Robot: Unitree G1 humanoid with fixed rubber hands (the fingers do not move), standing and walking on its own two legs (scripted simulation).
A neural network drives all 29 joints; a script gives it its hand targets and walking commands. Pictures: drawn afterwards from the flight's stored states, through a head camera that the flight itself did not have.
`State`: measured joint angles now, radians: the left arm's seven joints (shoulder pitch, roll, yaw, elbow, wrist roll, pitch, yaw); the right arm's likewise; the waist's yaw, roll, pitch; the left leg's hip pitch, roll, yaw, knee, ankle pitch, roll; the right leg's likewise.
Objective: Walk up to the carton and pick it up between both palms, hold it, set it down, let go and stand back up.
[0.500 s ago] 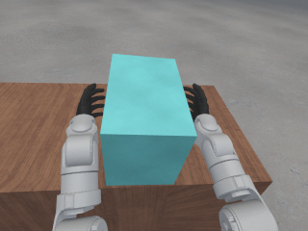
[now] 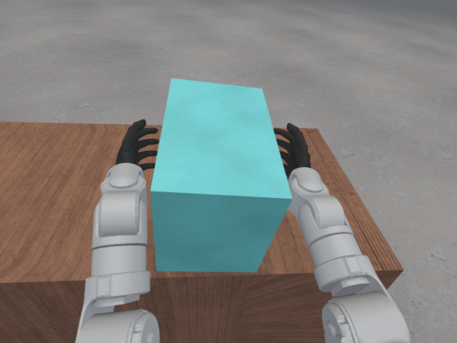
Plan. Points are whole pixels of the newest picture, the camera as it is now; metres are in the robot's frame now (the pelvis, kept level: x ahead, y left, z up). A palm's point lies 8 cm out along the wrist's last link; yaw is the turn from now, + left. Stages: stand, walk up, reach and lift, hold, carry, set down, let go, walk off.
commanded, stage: hold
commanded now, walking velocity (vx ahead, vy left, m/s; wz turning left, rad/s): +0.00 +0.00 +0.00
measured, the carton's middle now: (213, 173) +0.42 +0.00 +0.12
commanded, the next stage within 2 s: set down in 0.74 s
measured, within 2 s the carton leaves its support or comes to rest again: neither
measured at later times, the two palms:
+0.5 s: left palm (127, 171) +0.35 +0.15 +0.19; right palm (295, 169) +0.36 -0.14 +0.18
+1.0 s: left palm (127, 168) +0.36 +0.15 +0.18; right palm (292, 166) +0.37 -0.13 +0.18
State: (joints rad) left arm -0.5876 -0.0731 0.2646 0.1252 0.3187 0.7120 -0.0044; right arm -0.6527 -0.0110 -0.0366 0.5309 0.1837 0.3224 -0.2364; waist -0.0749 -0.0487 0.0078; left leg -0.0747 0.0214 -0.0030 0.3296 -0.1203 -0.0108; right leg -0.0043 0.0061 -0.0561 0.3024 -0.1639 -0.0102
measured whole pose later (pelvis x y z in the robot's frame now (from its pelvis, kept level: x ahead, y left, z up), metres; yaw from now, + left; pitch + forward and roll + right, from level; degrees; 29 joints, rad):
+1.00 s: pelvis +0.01 +0.00 +0.00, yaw +1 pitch -8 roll +0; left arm -0.58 -0.09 0.28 0.18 0.33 0.62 -0.02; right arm -0.63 0.03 -0.10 0.52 0.12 0.27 -0.21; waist -0.06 -0.06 0.01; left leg -0.06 0.01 -0.02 0.31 -0.12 -0.01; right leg 0.02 0.00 -0.07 0.29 -0.17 -0.01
